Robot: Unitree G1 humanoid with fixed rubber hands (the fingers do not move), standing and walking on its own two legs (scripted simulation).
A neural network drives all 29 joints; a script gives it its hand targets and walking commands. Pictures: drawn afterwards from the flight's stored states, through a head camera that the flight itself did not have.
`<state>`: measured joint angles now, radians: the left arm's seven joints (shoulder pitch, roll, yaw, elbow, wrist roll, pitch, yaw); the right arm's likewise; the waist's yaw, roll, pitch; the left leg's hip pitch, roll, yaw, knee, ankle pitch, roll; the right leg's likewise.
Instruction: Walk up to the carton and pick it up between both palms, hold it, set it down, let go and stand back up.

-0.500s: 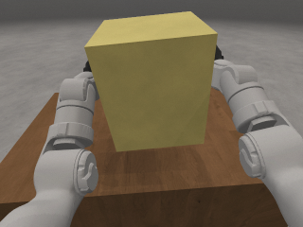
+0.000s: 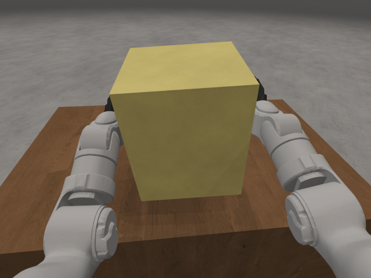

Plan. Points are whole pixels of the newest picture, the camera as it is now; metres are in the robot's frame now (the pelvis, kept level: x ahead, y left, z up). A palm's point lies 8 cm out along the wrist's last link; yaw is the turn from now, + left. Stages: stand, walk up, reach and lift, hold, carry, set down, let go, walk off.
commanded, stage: set down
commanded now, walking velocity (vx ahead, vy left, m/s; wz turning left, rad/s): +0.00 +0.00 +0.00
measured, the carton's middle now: (185, 121) +0.38 -0.02 +0.23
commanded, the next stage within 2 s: none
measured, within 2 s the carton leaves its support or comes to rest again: neither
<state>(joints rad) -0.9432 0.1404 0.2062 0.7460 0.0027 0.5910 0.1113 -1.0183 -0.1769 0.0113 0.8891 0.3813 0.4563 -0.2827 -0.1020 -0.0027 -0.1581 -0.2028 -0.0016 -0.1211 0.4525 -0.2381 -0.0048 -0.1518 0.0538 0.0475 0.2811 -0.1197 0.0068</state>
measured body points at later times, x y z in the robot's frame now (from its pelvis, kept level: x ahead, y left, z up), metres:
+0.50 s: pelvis +0.01 +0.01 +0.00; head -0.05 +0.05 +0.45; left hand +0.44 +0.12 +0.20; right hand +0.40 -0.18 +0.22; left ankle +0.00 +0.12 -0.75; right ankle +0.02 -0.13 -0.75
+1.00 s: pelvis +0.02 +0.01 +0.00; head -0.02 +0.04 +0.45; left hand +0.46 +0.11 +0.17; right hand +0.40 -0.19 +0.19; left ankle +0.00 +0.12 -0.75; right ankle +0.02 -0.13 -0.75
